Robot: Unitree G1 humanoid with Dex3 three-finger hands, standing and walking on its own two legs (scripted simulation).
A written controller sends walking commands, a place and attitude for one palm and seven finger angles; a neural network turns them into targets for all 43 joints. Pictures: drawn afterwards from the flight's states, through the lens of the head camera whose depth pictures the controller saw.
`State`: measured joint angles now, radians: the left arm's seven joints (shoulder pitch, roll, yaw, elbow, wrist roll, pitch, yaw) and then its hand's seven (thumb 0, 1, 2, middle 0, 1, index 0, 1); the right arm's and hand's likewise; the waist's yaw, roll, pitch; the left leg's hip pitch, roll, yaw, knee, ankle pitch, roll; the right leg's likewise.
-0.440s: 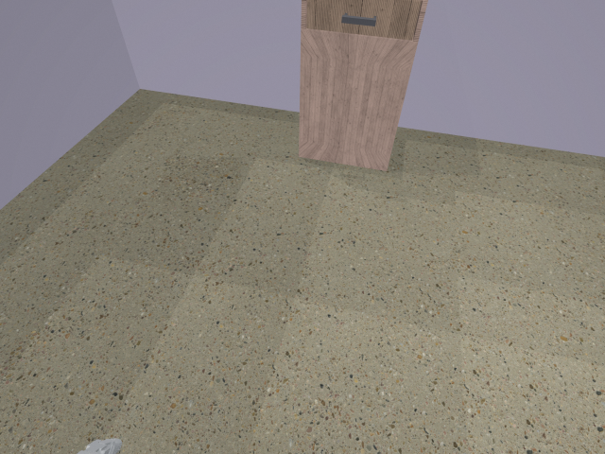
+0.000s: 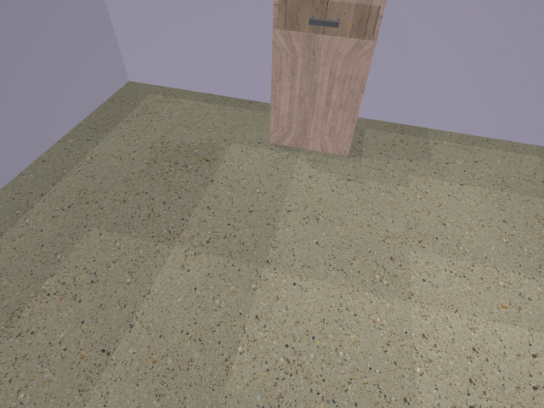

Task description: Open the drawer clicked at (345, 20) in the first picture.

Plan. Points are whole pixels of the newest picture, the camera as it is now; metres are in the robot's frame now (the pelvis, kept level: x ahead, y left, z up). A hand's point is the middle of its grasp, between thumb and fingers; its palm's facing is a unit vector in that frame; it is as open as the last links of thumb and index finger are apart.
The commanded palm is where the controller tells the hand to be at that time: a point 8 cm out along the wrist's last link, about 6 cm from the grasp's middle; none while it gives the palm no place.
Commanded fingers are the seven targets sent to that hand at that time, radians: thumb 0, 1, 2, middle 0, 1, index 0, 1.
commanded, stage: stand and wait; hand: left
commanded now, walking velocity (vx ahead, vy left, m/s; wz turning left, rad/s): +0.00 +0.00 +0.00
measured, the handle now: (324, 21) +1.66 -0.15 -0.03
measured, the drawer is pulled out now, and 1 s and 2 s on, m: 0.00 0.00 0.00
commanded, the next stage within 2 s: look at it before walking up in 0.42 s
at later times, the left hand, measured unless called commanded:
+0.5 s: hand out of the picture +0.06 +0.24 -0.15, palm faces -0.04 -0.94 -0.33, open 7.3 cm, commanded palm none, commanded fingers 0.00 0.90 0.90 -0.20 -0.30 -0.20 -0.30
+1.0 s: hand out of the picture +0.07 +0.24 -0.15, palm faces -0.04 -0.94 -0.32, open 7.3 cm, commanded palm none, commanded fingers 0.00 0.90 0.90 -0.20 -0.30 -0.20 -0.30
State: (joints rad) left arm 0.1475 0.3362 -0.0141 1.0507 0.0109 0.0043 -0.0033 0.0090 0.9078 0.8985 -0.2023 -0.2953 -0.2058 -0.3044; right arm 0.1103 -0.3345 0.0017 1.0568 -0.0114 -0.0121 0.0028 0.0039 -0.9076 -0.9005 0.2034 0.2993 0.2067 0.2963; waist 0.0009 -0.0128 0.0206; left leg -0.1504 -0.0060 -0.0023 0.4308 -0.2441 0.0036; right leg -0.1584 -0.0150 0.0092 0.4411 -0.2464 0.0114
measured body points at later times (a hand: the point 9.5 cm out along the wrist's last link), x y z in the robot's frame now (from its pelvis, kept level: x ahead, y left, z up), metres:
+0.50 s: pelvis -0.01 -0.01 +0.00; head -0.02 -0.01 +0.45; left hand +0.07 +0.29 -0.13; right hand +0.05 -0.30 -0.13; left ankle -0.01 +0.12 -0.74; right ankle +0.00 -0.13 -0.74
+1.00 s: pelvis -0.01 -0.01 +0.00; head +0.00 +0.00 +0.45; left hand +0.07 +0.29 -0.13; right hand +0.07 -0.31 -0.13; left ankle -0.01 +0.12 -0.74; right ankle +0.00 -0.13 -0.74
